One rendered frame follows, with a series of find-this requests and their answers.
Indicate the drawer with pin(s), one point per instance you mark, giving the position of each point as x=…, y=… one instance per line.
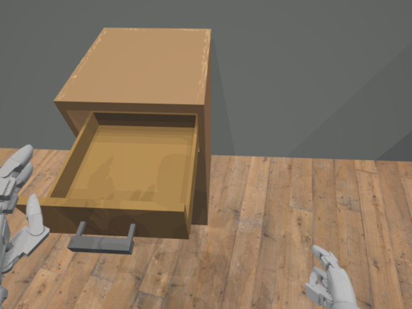
x=126, y=168

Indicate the robot right hand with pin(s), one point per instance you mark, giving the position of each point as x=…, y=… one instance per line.
x=336, y=286

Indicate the robot left hand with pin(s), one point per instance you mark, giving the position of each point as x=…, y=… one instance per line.
x=13, y=175

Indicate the cabinet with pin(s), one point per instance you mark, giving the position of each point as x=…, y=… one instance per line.
x=159, y=70

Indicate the handle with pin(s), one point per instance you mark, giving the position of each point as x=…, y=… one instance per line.
x=107, y=245

